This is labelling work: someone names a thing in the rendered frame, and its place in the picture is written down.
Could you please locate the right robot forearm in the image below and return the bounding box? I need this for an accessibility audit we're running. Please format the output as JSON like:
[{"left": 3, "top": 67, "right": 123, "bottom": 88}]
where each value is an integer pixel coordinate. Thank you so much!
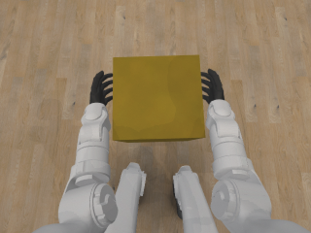
[{"left": 205, "top": 99, "right": 272, "bottom": 213}]

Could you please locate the carton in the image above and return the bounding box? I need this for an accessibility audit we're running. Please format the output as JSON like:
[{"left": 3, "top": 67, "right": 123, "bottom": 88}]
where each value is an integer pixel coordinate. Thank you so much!
[{"left": 112, "top": 54, "right": 206, "bottom": 143}]

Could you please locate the robot left shin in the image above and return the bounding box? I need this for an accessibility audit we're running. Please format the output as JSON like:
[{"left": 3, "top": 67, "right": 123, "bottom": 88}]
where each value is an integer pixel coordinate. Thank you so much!
[{"left": 121, "top": 162, "right": 142, "bottom": 176}]

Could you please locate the right robot upper arm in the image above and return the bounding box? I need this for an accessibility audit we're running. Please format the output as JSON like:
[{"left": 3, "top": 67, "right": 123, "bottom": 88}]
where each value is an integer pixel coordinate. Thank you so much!
[{"left": 210, "top": 178, "right": 311, "bottom": 233}]

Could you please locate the left robot upper arm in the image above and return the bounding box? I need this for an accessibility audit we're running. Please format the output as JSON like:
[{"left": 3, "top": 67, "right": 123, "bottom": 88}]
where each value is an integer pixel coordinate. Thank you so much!
[{"left": 32, "top": 182, "right": 119, "bottom": 233}]

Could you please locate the left robot forearm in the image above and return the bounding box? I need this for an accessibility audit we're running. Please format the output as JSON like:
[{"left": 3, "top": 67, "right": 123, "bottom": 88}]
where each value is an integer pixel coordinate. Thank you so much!
[{"left": 58, "top": 102, "right": 112, "bottom": 221}]

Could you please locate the right robot thigh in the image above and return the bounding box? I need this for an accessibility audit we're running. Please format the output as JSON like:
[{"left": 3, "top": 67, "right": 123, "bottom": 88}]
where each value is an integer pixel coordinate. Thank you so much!
[{"left": 173, "top": 170, "right": 219, "bottom": 233}]

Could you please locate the robot left hand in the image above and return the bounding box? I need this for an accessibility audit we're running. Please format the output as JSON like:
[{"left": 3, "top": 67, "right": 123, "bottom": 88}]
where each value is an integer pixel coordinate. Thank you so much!
[{"left": 89, "top": 70, "right": 113, "bottom": 106}]

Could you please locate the robot right hand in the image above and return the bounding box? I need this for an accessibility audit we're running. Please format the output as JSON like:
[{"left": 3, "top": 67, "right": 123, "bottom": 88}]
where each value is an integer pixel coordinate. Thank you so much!
[{"left": 200, "top": 68, "right": 225, "bottom": 104}]

